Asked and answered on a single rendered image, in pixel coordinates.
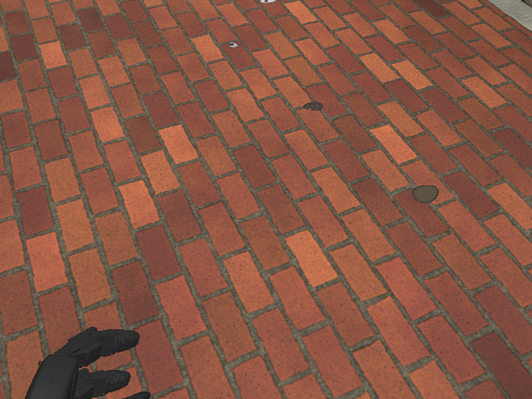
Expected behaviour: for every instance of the robot left hand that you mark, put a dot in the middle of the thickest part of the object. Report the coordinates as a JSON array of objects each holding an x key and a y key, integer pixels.
[{"x": 58, "y": 376}]

